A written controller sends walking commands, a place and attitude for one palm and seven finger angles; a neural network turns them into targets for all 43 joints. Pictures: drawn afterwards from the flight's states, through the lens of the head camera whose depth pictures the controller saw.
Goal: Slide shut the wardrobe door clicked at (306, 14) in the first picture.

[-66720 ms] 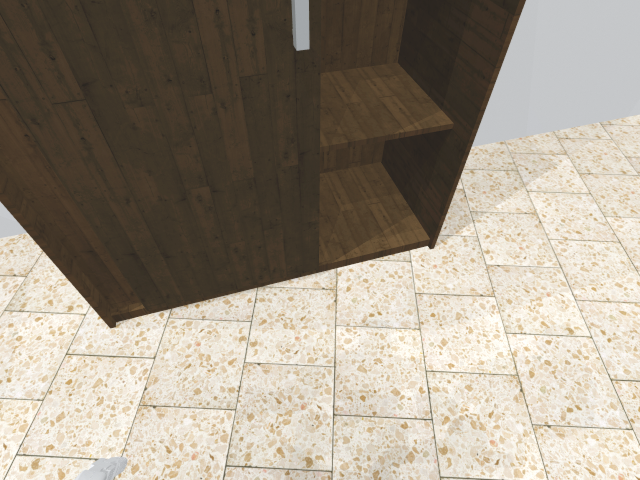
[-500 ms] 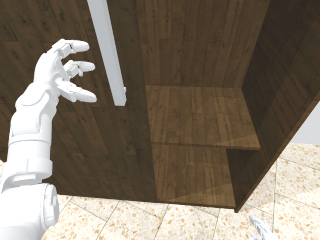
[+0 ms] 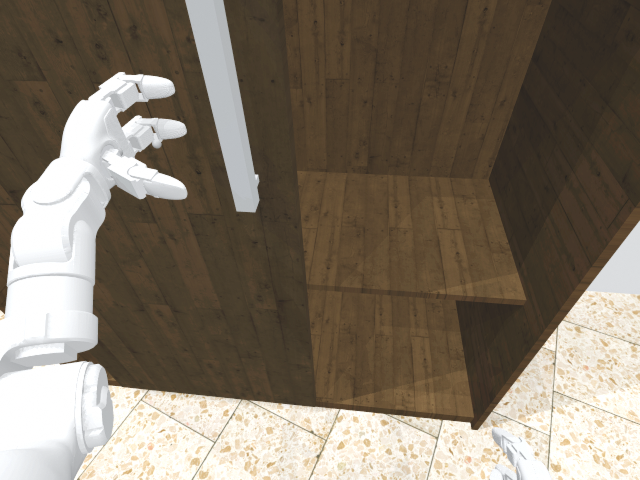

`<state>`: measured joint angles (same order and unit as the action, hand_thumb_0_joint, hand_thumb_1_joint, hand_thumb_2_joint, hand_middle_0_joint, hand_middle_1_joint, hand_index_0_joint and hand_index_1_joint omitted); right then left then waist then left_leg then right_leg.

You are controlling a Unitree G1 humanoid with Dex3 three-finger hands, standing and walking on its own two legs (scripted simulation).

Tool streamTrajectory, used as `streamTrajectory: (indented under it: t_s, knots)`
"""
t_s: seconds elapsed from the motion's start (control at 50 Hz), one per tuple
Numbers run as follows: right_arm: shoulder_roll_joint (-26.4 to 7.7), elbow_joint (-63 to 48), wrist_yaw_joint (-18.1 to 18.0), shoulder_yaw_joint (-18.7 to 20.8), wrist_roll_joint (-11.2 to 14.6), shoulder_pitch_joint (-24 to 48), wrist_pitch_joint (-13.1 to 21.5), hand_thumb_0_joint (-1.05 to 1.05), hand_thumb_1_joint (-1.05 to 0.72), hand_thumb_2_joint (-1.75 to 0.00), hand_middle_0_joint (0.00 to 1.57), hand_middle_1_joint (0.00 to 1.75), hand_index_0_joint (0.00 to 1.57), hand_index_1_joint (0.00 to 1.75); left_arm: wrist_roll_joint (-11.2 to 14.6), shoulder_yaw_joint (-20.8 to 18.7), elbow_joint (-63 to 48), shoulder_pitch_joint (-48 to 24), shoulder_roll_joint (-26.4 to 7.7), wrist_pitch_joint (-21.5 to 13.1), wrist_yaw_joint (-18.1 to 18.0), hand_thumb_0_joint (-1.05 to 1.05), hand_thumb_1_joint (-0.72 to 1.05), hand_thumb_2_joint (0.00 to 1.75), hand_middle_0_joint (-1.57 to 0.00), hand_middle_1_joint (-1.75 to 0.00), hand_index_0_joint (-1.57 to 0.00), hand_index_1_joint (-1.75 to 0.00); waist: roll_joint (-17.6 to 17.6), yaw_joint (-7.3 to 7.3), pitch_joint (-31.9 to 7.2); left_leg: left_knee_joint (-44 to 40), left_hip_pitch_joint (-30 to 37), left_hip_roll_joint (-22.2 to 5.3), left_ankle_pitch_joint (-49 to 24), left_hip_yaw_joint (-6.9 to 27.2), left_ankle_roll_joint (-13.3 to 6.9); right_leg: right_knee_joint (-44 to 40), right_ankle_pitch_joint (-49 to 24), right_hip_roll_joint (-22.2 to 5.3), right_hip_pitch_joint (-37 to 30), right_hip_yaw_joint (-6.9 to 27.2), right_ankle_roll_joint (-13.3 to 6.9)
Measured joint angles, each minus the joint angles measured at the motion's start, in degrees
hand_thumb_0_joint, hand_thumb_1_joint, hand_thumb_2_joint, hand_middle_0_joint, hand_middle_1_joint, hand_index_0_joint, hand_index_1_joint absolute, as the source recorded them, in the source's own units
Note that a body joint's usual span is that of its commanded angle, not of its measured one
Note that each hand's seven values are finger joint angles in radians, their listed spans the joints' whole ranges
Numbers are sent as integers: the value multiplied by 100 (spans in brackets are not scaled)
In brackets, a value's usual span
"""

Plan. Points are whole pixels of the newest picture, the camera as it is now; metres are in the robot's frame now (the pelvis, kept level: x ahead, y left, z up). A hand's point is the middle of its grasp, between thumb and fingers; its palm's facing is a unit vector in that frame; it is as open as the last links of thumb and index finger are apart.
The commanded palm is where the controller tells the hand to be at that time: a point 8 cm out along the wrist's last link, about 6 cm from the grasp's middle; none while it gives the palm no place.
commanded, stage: move the hooked fingers beside the handle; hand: left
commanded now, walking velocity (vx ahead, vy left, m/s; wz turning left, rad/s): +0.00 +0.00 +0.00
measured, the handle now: (233, 102) +0.46 +0.12 +0.27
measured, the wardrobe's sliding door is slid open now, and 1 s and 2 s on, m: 0.47 0.47 0.47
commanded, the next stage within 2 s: feel for the door with the fingertips in 1.34 s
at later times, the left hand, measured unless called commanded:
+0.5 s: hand (157, 149) +0.40 +0.20 +0.25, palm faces -0.02 -1.00 -0.05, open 14.0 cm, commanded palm +0.39 +0.24 +0.25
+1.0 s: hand (176, 132) +0.42 +0.18 +0.25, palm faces -0.03 -1.00 -0.04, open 13.9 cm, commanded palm +0.41 +0.24 +0.24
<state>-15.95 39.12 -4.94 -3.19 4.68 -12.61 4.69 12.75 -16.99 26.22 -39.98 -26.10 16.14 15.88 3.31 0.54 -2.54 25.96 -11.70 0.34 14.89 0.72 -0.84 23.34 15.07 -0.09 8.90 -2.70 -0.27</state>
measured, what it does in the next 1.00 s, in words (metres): stands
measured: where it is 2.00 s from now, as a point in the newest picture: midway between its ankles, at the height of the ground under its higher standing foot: outside the picture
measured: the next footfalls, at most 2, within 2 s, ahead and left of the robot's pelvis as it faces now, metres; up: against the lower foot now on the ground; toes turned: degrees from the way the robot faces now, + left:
none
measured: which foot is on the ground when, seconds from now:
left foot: down 0.00-1.00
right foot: down 0.00-1.00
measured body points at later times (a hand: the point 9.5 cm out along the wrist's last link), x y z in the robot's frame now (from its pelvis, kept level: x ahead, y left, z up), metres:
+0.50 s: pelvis -0.01 +0.00 +0.00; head -0.01 -0.01 +0.45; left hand +0.39 +0.25 +0.25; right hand +0.14 -0.25 -0.10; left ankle -0.01 +0.11 -0.74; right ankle -0.03 -0.12 -0.74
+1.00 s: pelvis +0.00 +0.00 +0.00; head -0.01 -0.01 +0.45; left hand +0.42 +0.24 +0.26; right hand +0.11 -0.26 -0.11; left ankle -0.01 +0.11 -0.74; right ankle -0.03 -0.12 -0.74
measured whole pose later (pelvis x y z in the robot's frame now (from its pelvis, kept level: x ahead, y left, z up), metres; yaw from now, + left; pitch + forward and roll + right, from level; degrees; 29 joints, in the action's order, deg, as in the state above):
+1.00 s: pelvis +0.00 +0.00 +0.00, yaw -1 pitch +2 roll -1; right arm -16.1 40.6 -4.7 -2.5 4.7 -15.5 5.1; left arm 11.7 -16.4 32.8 -45.4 -25.5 14.8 14.1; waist 3.3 1.6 -2.7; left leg 26.0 -13.1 0.2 14.6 0.0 -1.0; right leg 23.5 14.5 0.0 10.6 -2.0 -0.1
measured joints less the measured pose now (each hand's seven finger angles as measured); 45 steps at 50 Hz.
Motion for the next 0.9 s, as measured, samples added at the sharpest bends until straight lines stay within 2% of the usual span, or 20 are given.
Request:
streamTrajectory:
  t_s: [0.1, 0.26, 0.36, 0.52, 0.62, 0.7, 0.78, 0.9]
  knots:
    - [-49, 82, 6, 42, -6, -68, 27, 1, -91, -90, 20, 30, 20, 30, 2, 73, 62, -97, 67, 27, -61, -2, -50, 30, -30, -120, -30, -120, 7, 42, 14, 7, -32, 20, -7, -10, -19, 11, -7, -20, 36, 9, 18]
    - [-3, -8, 56, 43, -32, -118, 17, 1, -91, -90, 20, 30, 20, 30, -29, -153, -168, 138, 73, 20, -129, -2, -50, 30, -30, -120, -30, -120, 27, 131, -43, -69, 37, -1, -17, -127, -33, -31, -44, -5, 28, 128, 34]
    - [12, -59, 56, 34, -9, -128, 7, 1, -91, -90, 20, 30, 20, 30, -39, -195, -264, 265, -5, 101, -95, -2, -50, 30, -30, -120, -30, -120, 27, 99, -65, -63, 42, -4, -18, -128, -33, -34, -50, -1, 17, 129, 35]
    - [-3, 73, -16, 7, 3, 56, 88, 1, -91, -90, 20, 30, 20, 30, -22, 136, -29, -73, 106, 130, -140, -2, -50, 30, -30, -120, -30, -120, -14, -14, 25, 28, -63, 32, -45, -7, -37, 12, -51, -33, 53, 5, 37]
    - [23, 80, -23, -4, -26, 149, 150, 1, -91, -90, 20, 30, 20, 30, -81, 257, 278, -412, 182, 9, -261, -2, -50, 30, -30, -120, -30, -120, -22, 18, 67, 9, -103, 43, -80, -1, -38, 13, -75, -44, 101, 0, 37]
    - [54, 70, -2, -20, -45, 126, 137, 1, -91, -90, 20, 30, 20, 30, -112, 194, 580, -612, 198, -55, -283, -2, -50, 30, -30, -120, -30, -120, -17, 78, 40, -24, -105, 32, -83, -44, -39, 0, -84, -35, 130, 43, 39]
    - [55, 37, 16, -4, -36, -23, 85, 1, -91, -90, 20, 30, 20, 30, -142, 111, 722, -616, 107, -112, -232, -2, -50, 30, -36, -124, -31, -120, 3, 104, 3, -42, -97, 17, -72, -78, -35, -7, -81, -21, 140, 78, 37]
    - [15, 99, 28, 42, -7, -232, 46, 1, -91, -90, 20, 30, 20, 30, -117, 88, 636, -518, 97, -142, -229, -2, -50, 30, -36, -124, -31, -121, 16, 103, -9, -31, -92, 4, -47, -82, -30, -7, -64, -7, 133, 84, 30]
